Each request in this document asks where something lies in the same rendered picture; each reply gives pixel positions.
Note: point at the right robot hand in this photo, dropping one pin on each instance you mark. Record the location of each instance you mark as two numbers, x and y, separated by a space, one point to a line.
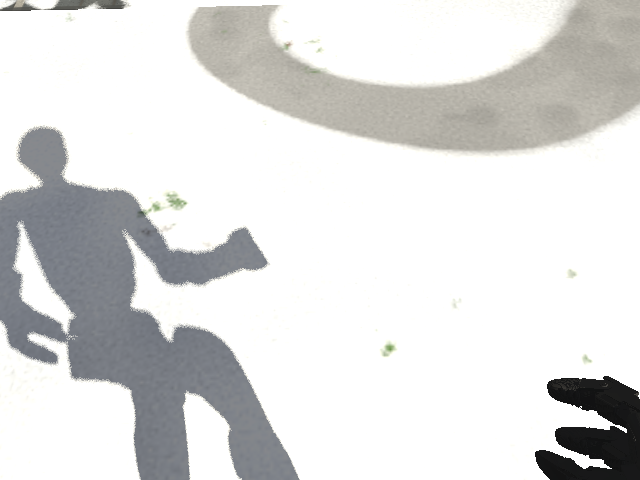
620 451

